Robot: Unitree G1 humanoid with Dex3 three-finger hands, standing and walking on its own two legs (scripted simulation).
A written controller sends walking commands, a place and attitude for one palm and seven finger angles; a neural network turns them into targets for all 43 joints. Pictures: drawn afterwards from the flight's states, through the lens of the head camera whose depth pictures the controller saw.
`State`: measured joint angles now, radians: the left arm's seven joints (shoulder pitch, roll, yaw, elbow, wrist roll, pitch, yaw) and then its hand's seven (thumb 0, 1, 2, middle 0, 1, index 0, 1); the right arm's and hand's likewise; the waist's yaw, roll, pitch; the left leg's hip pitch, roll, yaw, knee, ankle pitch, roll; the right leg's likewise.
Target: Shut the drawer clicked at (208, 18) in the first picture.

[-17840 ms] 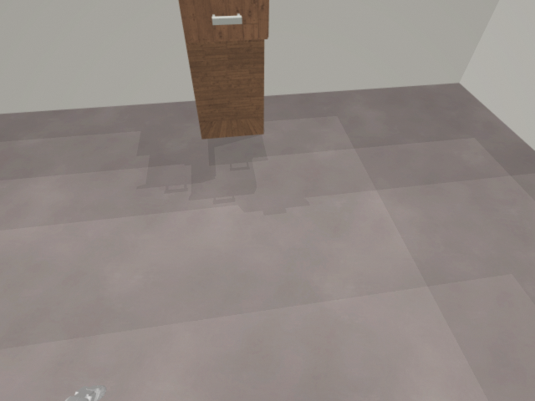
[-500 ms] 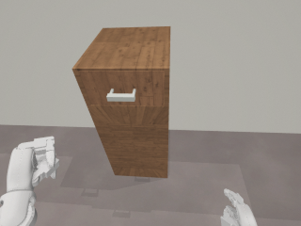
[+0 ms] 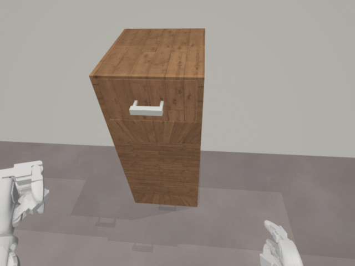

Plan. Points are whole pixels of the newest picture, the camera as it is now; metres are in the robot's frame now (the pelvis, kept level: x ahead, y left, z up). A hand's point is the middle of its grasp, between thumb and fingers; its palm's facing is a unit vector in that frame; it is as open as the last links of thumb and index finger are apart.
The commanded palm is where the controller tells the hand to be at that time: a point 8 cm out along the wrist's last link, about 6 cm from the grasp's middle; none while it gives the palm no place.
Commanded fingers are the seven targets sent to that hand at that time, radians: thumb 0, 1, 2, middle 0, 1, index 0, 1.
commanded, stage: step back with the hand held close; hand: left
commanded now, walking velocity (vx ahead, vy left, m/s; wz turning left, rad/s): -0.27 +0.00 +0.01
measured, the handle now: (147, 107) +0.61 +0.18 +0.02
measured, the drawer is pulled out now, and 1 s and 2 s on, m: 0.00 0.00 0.00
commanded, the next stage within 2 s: stop stepping back and stand still in 1.24 s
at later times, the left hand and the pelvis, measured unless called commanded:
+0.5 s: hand (22, 220) +0.14 +0.27 +0.15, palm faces +0.33 -0.80 -0.51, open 3.2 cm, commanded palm +0.08 +0.31 +0.17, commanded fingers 0.00 0.90 0.90 -1.40 -1.60 -1.40 -1.60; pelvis -0.05 +0.03 -0.01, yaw -1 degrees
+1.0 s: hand (4, 261) +0.09 +0.25 +0.15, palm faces +0.27 -0.82 -0.50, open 3.3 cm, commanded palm +0.01 +0.30 +0.17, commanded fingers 0.00 0.90 0.90 -1.40 -1.60 -1.40 -1.60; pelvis -0.12 +0.02 -0.01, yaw -1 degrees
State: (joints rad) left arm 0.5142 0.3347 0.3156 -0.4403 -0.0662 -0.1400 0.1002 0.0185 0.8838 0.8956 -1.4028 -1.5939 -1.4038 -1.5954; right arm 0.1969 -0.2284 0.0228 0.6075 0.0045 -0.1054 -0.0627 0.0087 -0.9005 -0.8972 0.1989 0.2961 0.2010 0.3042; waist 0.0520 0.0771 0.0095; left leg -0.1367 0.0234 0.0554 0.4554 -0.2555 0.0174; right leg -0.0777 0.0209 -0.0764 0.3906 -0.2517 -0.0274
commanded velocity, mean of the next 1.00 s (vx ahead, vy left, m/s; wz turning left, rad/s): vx -0.31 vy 0.00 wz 0.01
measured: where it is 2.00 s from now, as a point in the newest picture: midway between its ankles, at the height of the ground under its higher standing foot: outside the picture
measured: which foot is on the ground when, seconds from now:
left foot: down 0.00-1.00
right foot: down 0.00-0.68, up 0.70-0.86, down 0.88-1.00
